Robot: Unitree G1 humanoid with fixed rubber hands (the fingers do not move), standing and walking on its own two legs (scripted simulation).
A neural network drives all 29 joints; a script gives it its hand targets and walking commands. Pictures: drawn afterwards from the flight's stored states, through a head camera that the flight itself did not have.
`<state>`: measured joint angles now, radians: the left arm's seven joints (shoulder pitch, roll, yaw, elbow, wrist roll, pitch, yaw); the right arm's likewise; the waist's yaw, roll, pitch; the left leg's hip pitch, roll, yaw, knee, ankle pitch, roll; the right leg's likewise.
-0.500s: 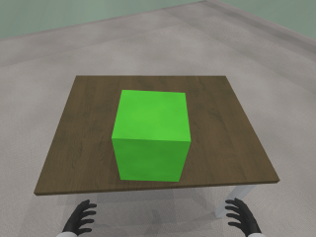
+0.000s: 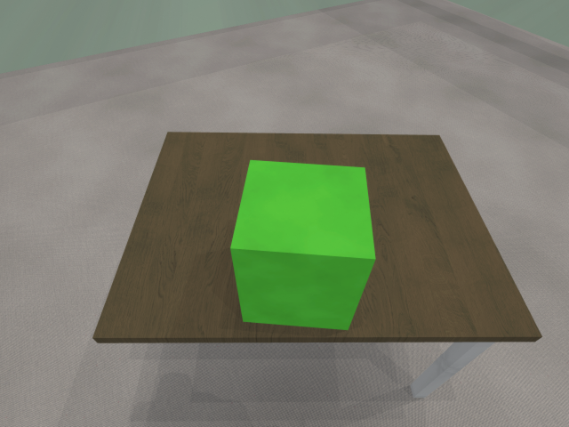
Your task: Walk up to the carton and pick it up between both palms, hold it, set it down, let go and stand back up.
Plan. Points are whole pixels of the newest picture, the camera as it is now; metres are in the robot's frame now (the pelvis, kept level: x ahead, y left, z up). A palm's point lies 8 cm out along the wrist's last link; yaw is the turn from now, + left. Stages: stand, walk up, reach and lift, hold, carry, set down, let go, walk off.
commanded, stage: stand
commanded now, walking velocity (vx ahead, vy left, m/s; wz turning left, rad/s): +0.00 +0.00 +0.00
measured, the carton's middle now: (300, 248) +0.44 -0.02 -0.06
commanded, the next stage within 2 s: none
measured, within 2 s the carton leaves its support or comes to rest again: neither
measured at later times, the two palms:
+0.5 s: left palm out of the picture -0.05 +0.22 -0.15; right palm out of the picture -0.02 -0.21 -0.14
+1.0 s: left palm out of the picture -0.08 +0.19 -0.15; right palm out of the picture -0.06 -0.20 -0.15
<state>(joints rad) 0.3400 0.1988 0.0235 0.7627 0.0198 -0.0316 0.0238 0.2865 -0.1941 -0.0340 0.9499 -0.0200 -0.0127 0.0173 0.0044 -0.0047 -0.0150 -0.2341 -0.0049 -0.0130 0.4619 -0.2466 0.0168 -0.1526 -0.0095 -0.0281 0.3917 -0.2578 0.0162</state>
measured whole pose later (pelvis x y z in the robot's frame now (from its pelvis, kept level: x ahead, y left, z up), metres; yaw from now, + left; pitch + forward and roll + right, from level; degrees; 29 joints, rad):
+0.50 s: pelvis +0.00 +0.01 +0.00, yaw +1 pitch -1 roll +0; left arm 0.38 0.13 0.01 1.10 0.02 -0.01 0.05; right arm 0.31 -0.14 0.00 1.12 -0.01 -0.01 -0.02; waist 0.01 -0.02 0.02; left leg -0.17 -0.04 -0.01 0.41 -0.21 0.04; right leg -0.11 -0.05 -0.03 0.38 -0.25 0.04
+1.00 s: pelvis -0.02 +0.00 +0.00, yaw +1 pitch -1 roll +0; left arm 0.38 0.09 0.00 1.17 0.01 -0.02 0.05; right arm 0.34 -0.10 0.02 1.17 -0.01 -0.01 -0.03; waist 0.00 -0.01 0.02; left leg -0.21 -0.02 -0.02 0.43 -0.21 0.02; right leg -0.14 -0.03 -0.04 0.41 -0.25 0.02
